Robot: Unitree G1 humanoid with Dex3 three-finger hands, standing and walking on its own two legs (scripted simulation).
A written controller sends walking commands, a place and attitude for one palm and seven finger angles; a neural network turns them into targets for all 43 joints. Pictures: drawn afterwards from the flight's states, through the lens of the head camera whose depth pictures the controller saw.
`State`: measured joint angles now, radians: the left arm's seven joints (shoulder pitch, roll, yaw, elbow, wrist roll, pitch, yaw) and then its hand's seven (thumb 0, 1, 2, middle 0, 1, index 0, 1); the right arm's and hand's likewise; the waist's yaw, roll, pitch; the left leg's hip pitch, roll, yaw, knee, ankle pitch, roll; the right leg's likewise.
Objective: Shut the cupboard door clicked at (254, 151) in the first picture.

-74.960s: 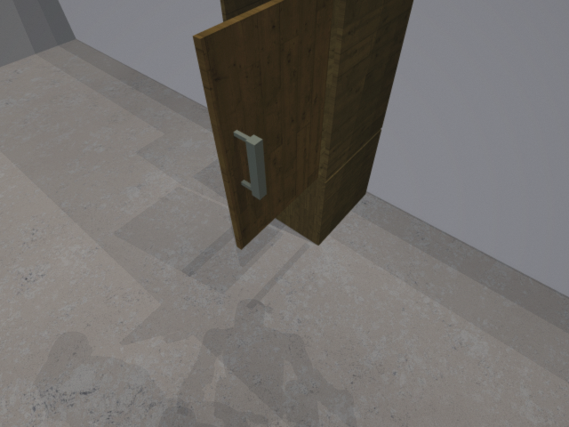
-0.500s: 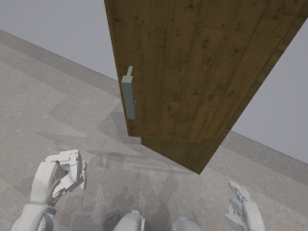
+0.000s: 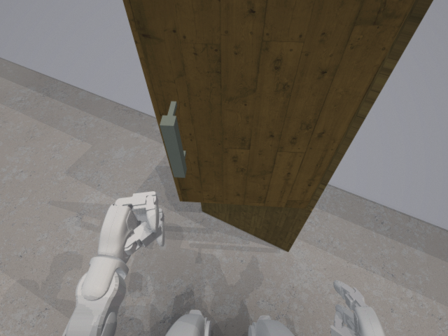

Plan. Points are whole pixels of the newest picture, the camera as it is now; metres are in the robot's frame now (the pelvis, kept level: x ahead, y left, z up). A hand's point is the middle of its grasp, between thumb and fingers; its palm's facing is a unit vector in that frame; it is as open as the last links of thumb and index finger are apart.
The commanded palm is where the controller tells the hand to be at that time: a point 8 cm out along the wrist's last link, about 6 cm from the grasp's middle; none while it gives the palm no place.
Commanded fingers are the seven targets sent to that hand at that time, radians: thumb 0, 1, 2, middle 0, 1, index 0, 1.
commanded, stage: bring the fist close to the handle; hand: left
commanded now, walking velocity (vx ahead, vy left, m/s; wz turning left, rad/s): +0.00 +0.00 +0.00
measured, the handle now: (176, 141) +0.47 +0.12 +0.05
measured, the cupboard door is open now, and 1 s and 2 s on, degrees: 23 23 10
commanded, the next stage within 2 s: push the door shut along its arc in 0.80 s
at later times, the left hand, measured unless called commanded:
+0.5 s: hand (196, 181) +0.37 +0.07 +0.06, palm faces -0.07 -1.00 +0.01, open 3.1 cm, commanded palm +0.34 +0.13 +0.05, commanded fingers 0.00 0.90 0.90 -1.30 -1.50 -1.30 -1.50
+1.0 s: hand (189, 183) +0.37 +0.08 +0.05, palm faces -0.08 -1.00 -0.03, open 3.1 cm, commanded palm +0.36 +0.14 +0.05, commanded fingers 0.00 0.90 0.90 -1.30 -1.50 -1.30 -1.50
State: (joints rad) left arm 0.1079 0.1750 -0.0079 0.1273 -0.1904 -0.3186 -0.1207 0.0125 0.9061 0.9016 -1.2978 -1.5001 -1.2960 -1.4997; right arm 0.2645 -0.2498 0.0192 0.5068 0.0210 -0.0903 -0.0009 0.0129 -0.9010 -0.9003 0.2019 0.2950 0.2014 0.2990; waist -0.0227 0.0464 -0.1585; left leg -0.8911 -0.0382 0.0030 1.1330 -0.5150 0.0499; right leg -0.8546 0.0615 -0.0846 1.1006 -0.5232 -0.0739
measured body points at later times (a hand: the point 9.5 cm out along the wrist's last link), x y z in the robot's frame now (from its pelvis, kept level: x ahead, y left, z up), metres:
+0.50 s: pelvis +0.00 +0.00 +0.00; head +0.07 -0.01 +0.45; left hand +0.37 +0.12 +0.06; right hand +0.12 -0.24 -0.11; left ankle +0.02 +0.09 -0.65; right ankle +0.01 -0.08 -0.65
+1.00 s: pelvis -0.01 +0.00 +0.00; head +0.06 -0.01 +0.45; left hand +0.37 +0.14 +0.06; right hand +0.11 -0.25 -0.11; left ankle +0.02 +0.09 -0.65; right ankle +0.01 -0.08 -0.65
